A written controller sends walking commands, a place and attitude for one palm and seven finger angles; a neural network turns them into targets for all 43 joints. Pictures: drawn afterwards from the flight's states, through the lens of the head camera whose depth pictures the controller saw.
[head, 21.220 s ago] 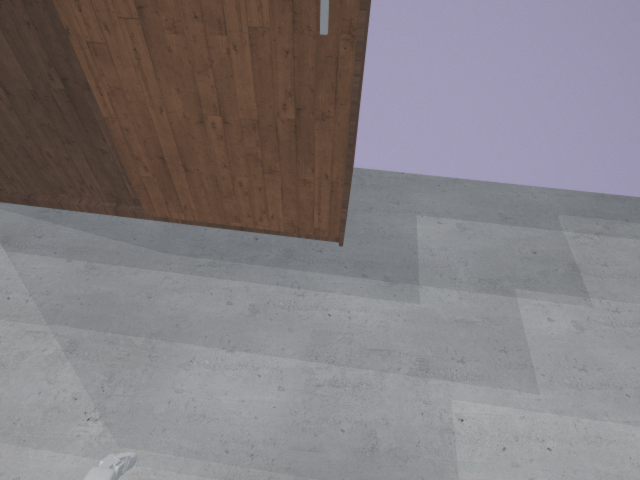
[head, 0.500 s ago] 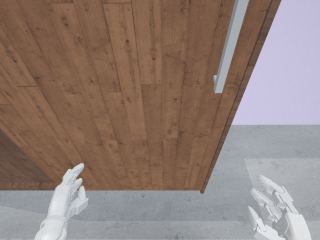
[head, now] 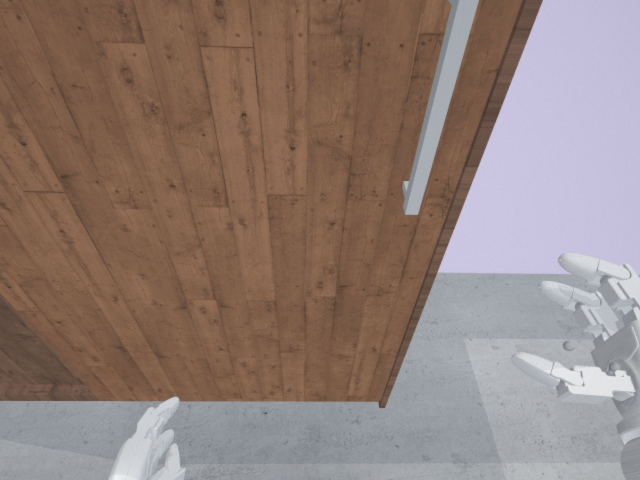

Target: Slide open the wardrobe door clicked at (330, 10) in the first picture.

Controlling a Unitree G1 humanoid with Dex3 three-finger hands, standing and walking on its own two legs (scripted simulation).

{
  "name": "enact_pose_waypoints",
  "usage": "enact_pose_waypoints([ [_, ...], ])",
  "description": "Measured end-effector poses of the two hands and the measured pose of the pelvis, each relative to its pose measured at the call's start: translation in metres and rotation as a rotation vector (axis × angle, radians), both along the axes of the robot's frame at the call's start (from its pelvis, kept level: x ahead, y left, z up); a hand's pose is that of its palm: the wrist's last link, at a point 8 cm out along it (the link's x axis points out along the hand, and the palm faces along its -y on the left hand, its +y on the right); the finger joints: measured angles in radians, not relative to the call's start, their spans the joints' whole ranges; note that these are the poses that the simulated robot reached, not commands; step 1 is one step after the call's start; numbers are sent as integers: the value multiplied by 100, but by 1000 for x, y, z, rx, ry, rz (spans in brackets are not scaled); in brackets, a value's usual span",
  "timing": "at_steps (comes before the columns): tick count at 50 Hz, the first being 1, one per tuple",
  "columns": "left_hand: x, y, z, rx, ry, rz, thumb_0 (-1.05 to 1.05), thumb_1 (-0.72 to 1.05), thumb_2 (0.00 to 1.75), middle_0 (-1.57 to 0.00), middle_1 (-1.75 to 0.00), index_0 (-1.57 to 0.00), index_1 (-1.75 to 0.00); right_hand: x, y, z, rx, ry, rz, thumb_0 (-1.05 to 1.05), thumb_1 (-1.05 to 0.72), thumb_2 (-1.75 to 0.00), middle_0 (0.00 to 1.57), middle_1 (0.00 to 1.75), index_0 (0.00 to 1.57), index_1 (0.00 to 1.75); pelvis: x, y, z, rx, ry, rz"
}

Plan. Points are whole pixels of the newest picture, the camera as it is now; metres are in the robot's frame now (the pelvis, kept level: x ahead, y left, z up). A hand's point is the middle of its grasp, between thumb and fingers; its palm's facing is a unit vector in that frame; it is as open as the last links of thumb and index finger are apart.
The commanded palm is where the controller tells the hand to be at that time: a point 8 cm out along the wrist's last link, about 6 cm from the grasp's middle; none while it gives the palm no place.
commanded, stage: raise the hand with hooked fingers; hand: right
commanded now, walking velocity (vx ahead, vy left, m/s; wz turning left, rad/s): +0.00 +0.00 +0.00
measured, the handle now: (429, 116) +0.48 -0.12 +0.25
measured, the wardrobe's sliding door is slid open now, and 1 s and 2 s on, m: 0.00 0.00 0.00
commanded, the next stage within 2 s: move the hooked fingers beside the handle in 1.14 s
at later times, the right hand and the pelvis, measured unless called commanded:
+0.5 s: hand (616, 258) +0.27 -0.25 +0.23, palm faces +0.09 +0.99 -0.13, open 13.9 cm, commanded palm +0.23 -0.30 +0.25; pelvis +0.00 +0.02 +0.01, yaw -1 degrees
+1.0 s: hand out of the picture +0.28 -0.26 +0.27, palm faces +0.10 +0.99 -0.11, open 13.9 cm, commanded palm +0.25 -0.30 +0.28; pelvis +0.01 +0.02 +0.01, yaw +0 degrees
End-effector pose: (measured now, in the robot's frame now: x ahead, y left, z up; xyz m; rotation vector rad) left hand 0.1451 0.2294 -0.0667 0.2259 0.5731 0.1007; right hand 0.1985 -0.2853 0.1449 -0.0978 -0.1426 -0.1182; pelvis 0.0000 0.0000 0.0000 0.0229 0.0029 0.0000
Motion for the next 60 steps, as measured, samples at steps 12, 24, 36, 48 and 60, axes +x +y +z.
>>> enact_pose_waypoints([
  [12,52,3,37,-1,-172,-15,1,90,89,-20,-30,-20,-30,24,-12,52,-30,-23,38,0,30,-38,29,107,29,107,6,9,10,-10,-56,-2],
  [24,66,-8,30,-59,-123,-75,1,90,89,-20,-30,-20,-30,40,-21,84,-31,72,19,-1,48,-31,30,118,30,118,4,18,14,-16,-72,-18],
  [36,58,8,23,-66,-80,-54,1,90,89,-20,-30,-20,-30,57,-40,148,-45,-15,-20,-1,50,-30,31,119,31,120,4,24,16,-20,-70,-19],
  [48,51,19,29,-38,-92,-7,2,91,90,-20,-30,-20,-30,56,-14,121,-35,-36,71,-1,50,-30,31,120,31,120,7,21,15,-22,-71,4],
  [60,62,1,23,-68,-77,-45,1,90,89,-20,-30,-20,-30,68,-26,119,-54,97,40,-1,50,-30,30,120,30,120,7,16,16,-23,-57,-11],
])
